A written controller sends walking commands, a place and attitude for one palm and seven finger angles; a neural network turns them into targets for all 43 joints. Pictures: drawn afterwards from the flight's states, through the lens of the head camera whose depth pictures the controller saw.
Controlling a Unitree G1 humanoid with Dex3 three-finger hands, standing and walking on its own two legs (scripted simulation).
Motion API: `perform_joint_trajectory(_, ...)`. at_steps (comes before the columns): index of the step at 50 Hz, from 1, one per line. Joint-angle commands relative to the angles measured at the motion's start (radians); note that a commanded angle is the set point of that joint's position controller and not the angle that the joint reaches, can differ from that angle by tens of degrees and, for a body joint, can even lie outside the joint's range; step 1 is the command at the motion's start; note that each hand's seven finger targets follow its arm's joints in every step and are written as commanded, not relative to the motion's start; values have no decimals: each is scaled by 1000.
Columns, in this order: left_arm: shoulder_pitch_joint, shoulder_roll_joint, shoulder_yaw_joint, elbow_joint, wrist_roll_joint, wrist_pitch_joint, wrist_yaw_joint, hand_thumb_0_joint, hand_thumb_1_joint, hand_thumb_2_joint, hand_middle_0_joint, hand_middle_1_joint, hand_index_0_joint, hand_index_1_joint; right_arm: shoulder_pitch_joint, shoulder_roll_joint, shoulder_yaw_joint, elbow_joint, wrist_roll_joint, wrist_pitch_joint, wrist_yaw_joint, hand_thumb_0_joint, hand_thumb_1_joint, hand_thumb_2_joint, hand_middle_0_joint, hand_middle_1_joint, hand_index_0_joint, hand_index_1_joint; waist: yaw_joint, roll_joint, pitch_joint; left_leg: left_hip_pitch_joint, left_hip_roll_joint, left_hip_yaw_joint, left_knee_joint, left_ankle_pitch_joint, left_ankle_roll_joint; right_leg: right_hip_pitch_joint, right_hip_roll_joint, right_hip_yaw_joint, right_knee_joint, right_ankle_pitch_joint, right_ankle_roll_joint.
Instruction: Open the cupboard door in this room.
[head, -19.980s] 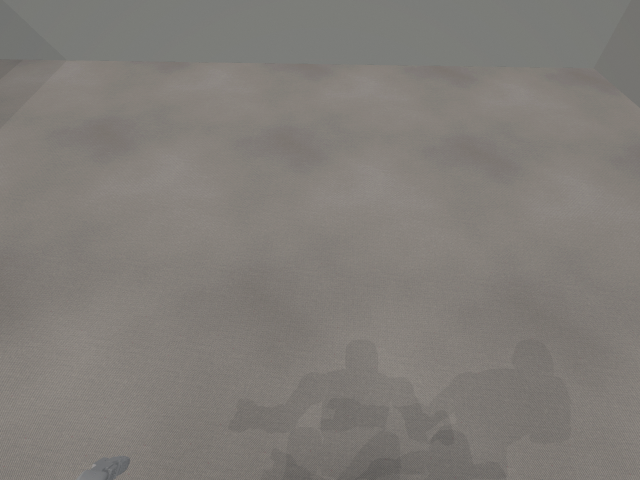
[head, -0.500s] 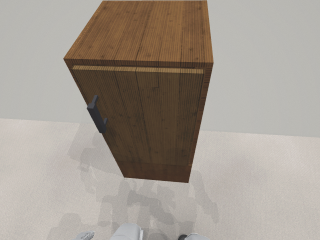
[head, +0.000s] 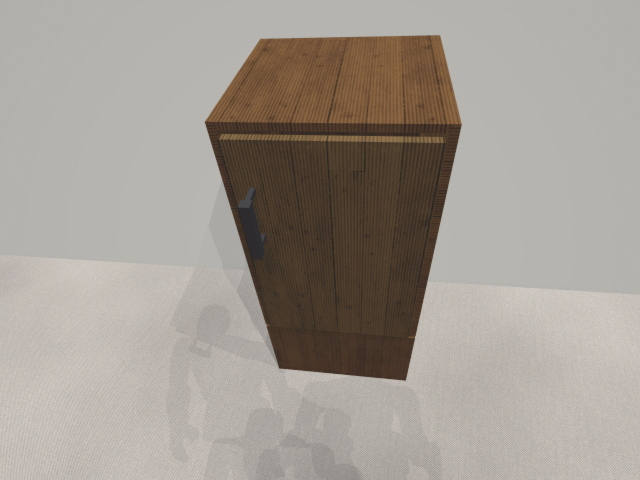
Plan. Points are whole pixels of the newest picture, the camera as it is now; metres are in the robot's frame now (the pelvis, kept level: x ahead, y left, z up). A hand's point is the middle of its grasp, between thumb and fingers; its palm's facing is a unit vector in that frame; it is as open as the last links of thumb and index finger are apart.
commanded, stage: come to a stop and stand still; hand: left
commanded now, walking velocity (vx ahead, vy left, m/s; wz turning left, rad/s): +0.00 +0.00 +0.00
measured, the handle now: (254, 224) +0.57 +0.18 -0.03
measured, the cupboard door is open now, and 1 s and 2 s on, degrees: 0 0 0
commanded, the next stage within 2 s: look again from close up in 0.50 s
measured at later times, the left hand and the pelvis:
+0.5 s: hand out of the picture -0.03 +0.19 -0.15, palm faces +0.02 -0.98 -0.19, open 7.3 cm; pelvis -0.03 +0.03 +0.02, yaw -1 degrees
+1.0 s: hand out of the picture -0.02 +0.17 -0.16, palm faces +0.01 -0.99 -0.15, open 7.3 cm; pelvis -0.01 +0.02 +0.02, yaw -1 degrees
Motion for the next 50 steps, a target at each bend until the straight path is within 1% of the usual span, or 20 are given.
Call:
perform_joint_trajectory(1, -126, 176, 41, -113, -1, -40, 22, 0, 900, 900, -200, -300, -200, -300, 110, -61, -18, -27, 3, -30, 2, 0, -900, -900, 200, 300, 200, 300, -72, -332, 16, 130, 43, -89, -18, -10, -8, -184, -201, 327, -428, -391, -104)
perform_joint_trajectory(3, -130, 160, 43, -99, -3, -32, 21, 0, 900, 900, -200, -300, -200, -300, 155, -47, -12, 7, 2, -40, 1, 0, -900, -900, 200, 300, 200, 300, -86, -212, 3, 208, 46, -88, -128, 2, -3, -218, -155, 248, -371, -362, -68)
perform_joint_trajectory(4, -112, 146, 40, -91, -5, -26, 19, 0, 900, 900, -200, -300, -200, -300, 160, -44, -10, 13, -3, -47, 0, 0, -900, -900, 200, 300, 200, 300, -79, -111, 8, 187, 66, -115, -205, -32, 5, -200, -118, 199, -312, -326, -45)
perform_joint_trajectory(5, -76, 123, 34, -75, -10, -21, 15, 0, 900, 900, -200, -300, -200, -300, 132, -59, -11, 13, -10, -54, -3, 0, -900, -900, 200, 300, 200, 300, -57, 32, 32, 106, 123, -200, -310, -132, 21, -164, -64, 150, -235, -261, -21)
perform_joint_trajectory(6, -41, 110, 33, -68, -10, -17, 14, 0, 900, 900, -200, -300, -200, -300, 94, -79, -12, 3, -12, -60, -5, 0, -900, -900, 200, 300, 200, 300, -30, 136, 45, -10, 200, -298, -424, -248, 41, -60, -22, 64, -140, -146, 0)
perform_joint_trajectory(7, -9, 96, 33, -48, -6, -12, 13, 0, 900, 900, -200, -300, -200, -300, 35, -92, -14, -9, -10, -59, -12, 0, -900, -900, 200, 300, 200, 300, 0, 147, 65, -109, 235, -330, -476, -307, 59, 24, -2, 31, -71, -83, 6)
perform_joint_trajectory(9, 39, 59, 29, -12, 0, 1, 6, 0, 900, 900, -200, -300, -200, -300, -7, -103, -14, -10, -7, -54, -19, 0, -900, -900, 200, 300, 200, 300, 25, 107, 60, -199, 239, -310, -495, -318, 69, 109, 8, 17, 28, -62, 9)
perform_joint_trajectory(11, 56, 47, 28, 5, 2, 5, 4, 0, 900, 900, -200, -300, -200, -300, -11, -99, -12, -3, -5, -54, -24, 0, -900, -900, 200, 300, 200, 300, 33, 81, 58, -175, 239, -294, -486, -270, 80, 97, 1, 20, 50, -68, 11)
perform_joint_trajectory(13, 43, 38, 22, 13, -1, 2, 3, 0, 900, 900, -200, -300, -200, -300, 12, -92, -9, 15, -7, -54, -25, 0, -900, -900, 200, 300, 200, 300, 22, 51, 88, -145, 237, -293, -483, -281, 74, 92, -8, 12, -49, -84, 6)
perform_joint_trajectory(15, 46, 41, 17, 22, 0, -6, 5, 0, 900, 900, -200, -300, -200, -300, 44, -82, -8, 35, -7, -54, -22, 0, -900, -900, 200, 300, 200, 300, 11, -11, 106, -130, 217, -280, -462, -269, 51, 126, -20, 34, -191, -65, -3)
perform_joint_trajectory(16, 45, 50, 16, 26, 0, -13, 8, 0, 900, 900, -200, -300, -200, -300, 59, -72, -5, 44, -4, -57, -20, 0, -900, -900, 200, 300, 200, 300, 5, -54, 101, -108, 196, -270, -447, -215, 36, 132, -35, 63, -236, -50, -12)
perform_joint_trajectory(17, 49, 51, 12, 31, -1, -18, 10, 0, 900, 900, -200, -300, -200, -300, 64, -66, -3, 50, -3, -60, -18, 0, -900, -900, 200, 300, 200, 300, -2, -69, 93, -74, 175, -245, -434, -166, 20, 110, -60, 96, -259, -64, -25)
perform_joint_trajectory(19, 20, 61, 7, 30, -4, -31, 11, 0, 900, 900, -200, -300, -200, -300, 82, -73, -2, 60, -3, -63, -16, 0, -900, -900, 200, 300, 200, 300, -24, -138, 54, 9, 163, -215, -400, -113, 8, 45, -72, 122, -282, -121, -31)
perform_joint_trajectory(20, 8, 61, 6, 27, -5, -33, 12, 0, 900, 900, -200, -300, -200, -300, 85, -76, -2, 66, -3, -62, -15, 0, -900, -900, 200, 300, 200, 300, -30, -139, 54, 38, 160, -204, -386, -105, 7, 14, -77, 131, -296, -146, -28)
perform_joint_trajectory(21, 7, 64, 5, 27, -5, -34, 13, 0, 900, 900, -200, -300, -200, -300, 87, -74, -1, 69, -1, -64, -14, 0, -900, -900, 200, 300, 200, 300, -35, -107, 39, 62, 161, -207, -389, -90, 9, 9, -79, 130, -294, -131, -26)
perform_joint_trajectory(24, 11, 66, 2, 27, -4, -35, 14, 0, 900, 900, -200, -300, -200, -300, 78, -70, 3, 81, -1, -66, -12, 0, -900, -900, 200, 300, 200, 300, -30, -72, 48, 39, 166, -202, -400, -114, 8, 15, -75, 122, -290, -118, -18)
perform_joint_trajectory(28, 24, 63, -1, 37, -2, -35, 15, 0, 900, 900, -200, -300, -200, -300, 73, -68, 7, 91, -1, -65, -12, 0, -900, -900, 200, 300, 200, 300, -27, -89, 74, 15, 165, -203, -403, -121, 8, 5, -78, 127, -301, -135, -14)
perform_joint_trajectory(32, 41, 61, -4, 47, -3, -35, 15, 0, 900, 900, -200, -300, -200, -300, 70, -68, 11, 104, 0, -69, -13, 0, -900, -900, 200, 300, 200, 300, -24, -44, 70, 9, 170, -215, -421, -127, 8, 21, -74, 114, -286, -101, -13)
perform_joint_trajectory(41, 48, 59, -13, 66, -3, -42, 16, 0, 900, 900, -200, -300, -200, -300, 69, -64, 16, 120, 3, -75, -14, 0, -900, -900, 200, 300, 200, 300, -22, -69, 68, 24, 168, -200, -401, -70, 6, 40, -85, 120, -300, -51, -10)
perform_joint_trajectory(50, 37, 55, -20, 80, -10, -52, 19, 0, 900, 900, -200, -300, -200, -300, 75, -52, 26, 148, 5, -89, -16, 0, -900, -900, 200, 300, 200, 300, -26, -77, 28, 79, 160, -167, -363, 80, 1, 83, -99, 131, -311, 41, -10)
